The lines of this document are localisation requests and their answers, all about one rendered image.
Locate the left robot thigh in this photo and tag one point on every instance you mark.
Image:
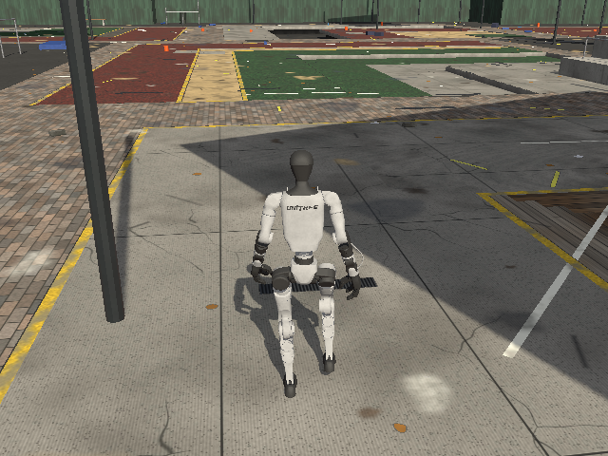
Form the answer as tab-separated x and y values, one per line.
282	286

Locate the left robot upper arm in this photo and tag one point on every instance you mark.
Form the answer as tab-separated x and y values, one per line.
268	217

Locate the left robot forearm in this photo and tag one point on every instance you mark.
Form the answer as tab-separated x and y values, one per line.
259	252

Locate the robot left hand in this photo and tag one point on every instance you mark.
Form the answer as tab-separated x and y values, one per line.
259	270

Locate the right robot upper arm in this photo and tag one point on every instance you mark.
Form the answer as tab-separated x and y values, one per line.
332	200

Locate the robot right hand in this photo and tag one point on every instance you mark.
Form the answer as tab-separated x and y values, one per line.
355	285

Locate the right robot forearm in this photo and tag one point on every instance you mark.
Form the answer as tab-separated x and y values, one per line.
348	257

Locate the right robot shin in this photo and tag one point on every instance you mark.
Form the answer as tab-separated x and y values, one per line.
328	331

